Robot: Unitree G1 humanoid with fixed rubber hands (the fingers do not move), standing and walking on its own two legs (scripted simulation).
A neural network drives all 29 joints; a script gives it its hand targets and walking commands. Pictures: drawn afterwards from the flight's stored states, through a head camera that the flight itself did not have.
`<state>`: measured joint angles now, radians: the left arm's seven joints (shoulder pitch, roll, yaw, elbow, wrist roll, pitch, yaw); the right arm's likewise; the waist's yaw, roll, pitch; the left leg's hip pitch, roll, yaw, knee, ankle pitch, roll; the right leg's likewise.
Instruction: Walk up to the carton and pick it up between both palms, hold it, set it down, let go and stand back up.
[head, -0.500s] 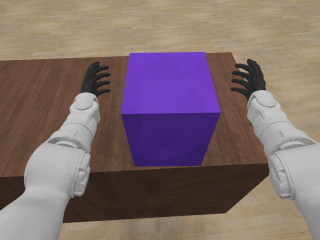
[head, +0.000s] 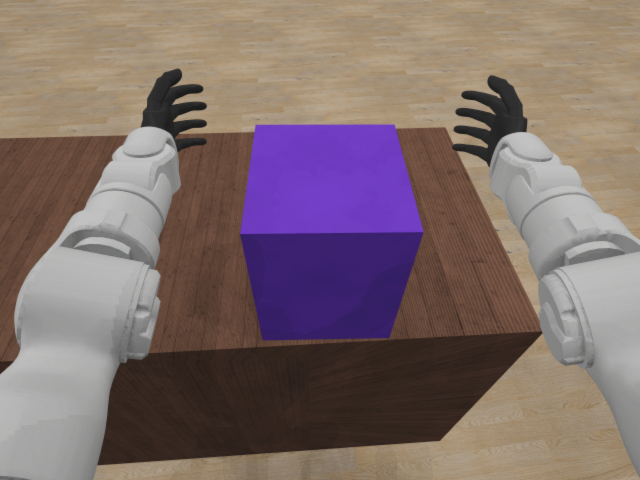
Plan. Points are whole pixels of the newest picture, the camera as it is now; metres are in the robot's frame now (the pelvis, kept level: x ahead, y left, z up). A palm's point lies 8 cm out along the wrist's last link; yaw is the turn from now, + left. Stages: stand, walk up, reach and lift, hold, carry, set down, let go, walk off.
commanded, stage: set down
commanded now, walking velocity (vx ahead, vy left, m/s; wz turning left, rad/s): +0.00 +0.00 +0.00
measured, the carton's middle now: (325, 236) +0.48 +0.01 +0.03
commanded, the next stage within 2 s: none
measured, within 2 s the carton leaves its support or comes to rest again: neither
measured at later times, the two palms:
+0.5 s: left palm (149, 178) +0.45 +0.22 +0.17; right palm (495, 182) +0.44 -0.19 +0.17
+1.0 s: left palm (148, 251) +0.38 +0.22 +0.11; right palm (485, 250) +0.38 -0.18 +0.11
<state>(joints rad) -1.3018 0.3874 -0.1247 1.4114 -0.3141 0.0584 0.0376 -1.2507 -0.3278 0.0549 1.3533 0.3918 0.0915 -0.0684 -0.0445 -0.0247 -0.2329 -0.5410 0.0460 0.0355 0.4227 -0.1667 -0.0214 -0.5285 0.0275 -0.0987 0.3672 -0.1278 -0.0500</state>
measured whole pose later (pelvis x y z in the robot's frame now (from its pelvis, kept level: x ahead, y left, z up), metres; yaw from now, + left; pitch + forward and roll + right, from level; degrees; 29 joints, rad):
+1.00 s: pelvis +0.00 +0.01 +0.01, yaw -1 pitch +1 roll -1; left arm -0.63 0.25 0.10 0.79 -0.11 0.13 0.00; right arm -0.64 -0.24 0.03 0.90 0.32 0.03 -0.10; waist 0.01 -0.02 -0.05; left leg -0.20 0.04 0.06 0.38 -0.20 -0.01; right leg -0.19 0.02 -0.08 0.31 -0.15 -0.03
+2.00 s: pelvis +0.02 +0.02 +0.01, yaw -1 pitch -3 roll +0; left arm 0.04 0.19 -0.01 0.52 -0.11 -0.13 0.02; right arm 0.05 -0.15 -0.01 0.61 0.15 -0.22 -0.02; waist 0.02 -0.01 0.01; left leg -0.08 0.03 0.07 0.35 -0.22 0.00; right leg -0.09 0.02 -0.05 0.32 -0.18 -0.03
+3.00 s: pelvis +0.02 +0.01 +0.01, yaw -2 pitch -3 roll +0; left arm 0.18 0.21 0.01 0.53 0.00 0.12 0.01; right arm 0.18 -0.18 -0.04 0.71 0.00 -0.18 0.03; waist 0.01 -0.01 0.07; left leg -0.07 0.03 0.08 0.36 -0.22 -0.01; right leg -0.10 0.02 -0.05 0.34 -0.19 -0.03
